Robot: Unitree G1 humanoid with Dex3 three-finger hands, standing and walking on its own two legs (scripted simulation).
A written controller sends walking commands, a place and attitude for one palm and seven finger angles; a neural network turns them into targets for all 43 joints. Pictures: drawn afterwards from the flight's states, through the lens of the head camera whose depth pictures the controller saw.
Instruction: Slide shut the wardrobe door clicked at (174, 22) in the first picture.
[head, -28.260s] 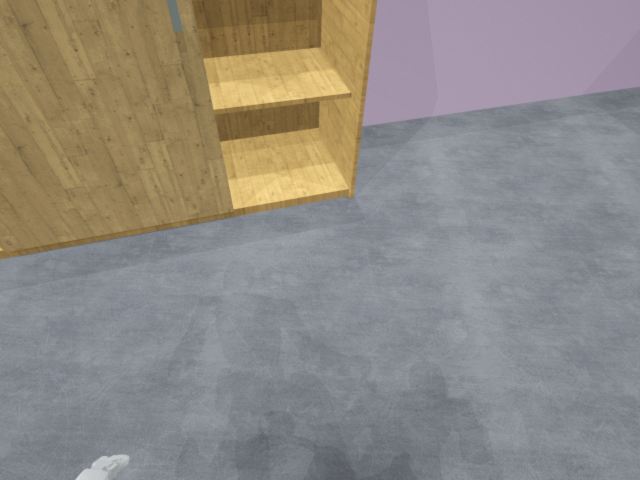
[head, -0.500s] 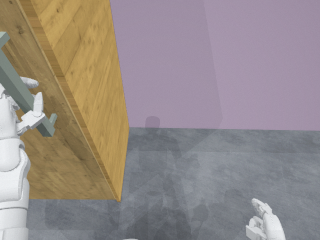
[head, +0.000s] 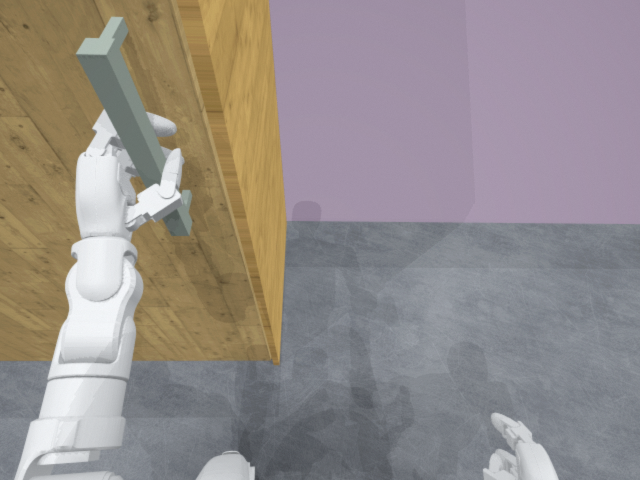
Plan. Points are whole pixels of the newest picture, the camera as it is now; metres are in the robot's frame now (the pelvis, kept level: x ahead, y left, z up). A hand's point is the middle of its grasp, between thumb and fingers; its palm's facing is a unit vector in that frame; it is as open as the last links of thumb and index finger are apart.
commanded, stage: stop walking and hold the door there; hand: left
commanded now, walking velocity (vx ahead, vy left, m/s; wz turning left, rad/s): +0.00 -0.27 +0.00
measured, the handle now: (154, 146) +0.43 +0.18 +0.17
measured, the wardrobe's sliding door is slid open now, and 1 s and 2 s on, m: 0.00 0.00 0.00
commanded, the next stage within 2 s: loosen the grip on the handle in 1.00 s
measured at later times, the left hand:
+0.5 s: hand (166, 189) +0.38 +0.17 +0.16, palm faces -0.05 -1.00 -0.05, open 6.1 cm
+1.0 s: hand (171, 188) +0.38 +0.16 +0.16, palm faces +0.06 -0.99 -0.10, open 6.2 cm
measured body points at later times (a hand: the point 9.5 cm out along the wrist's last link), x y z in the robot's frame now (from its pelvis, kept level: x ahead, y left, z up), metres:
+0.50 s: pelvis +0.01 +0.08 +0.00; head +0.08 +0.09 +0.45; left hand +0.37 +0.22 +0.16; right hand +0.22 -0.11 -0.10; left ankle +0.00 +0.20 -0.73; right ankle +0.02 -0.03 -0.72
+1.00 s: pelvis +0.02 +0.05 +0.01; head +0.06 +0.03 +0.45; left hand +0.37 +0.21 +0.16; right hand +0.21 -0.17 -0.10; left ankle +0.00 +0.19 -0.73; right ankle +0.05 -0.07 -0.73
